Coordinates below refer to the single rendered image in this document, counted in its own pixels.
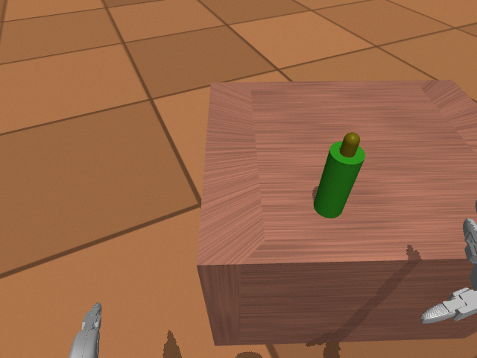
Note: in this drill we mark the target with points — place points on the right robot hand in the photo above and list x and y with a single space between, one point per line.
462 303

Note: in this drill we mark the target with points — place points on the left robot hand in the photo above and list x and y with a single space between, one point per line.
86 342

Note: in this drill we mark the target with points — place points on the bottle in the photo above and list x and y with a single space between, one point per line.
342 166

